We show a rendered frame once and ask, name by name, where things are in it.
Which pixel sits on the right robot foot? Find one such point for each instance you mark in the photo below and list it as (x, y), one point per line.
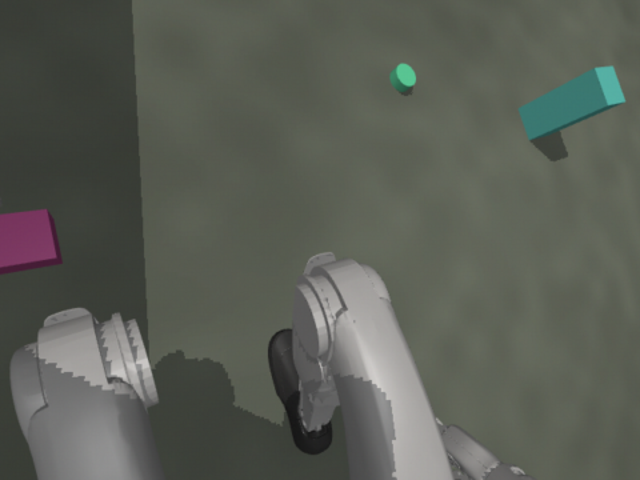
(286, 382)

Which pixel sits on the right robot arm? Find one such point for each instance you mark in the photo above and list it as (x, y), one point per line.
(508, 471)

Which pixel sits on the right robot hand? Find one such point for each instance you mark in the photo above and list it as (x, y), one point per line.
(466, 453)

